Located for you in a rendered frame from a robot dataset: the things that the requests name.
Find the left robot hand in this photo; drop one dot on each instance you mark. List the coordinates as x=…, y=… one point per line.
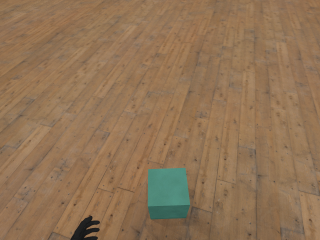
x=82, y=230

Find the carton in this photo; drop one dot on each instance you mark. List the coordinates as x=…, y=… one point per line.
x=168, y=194

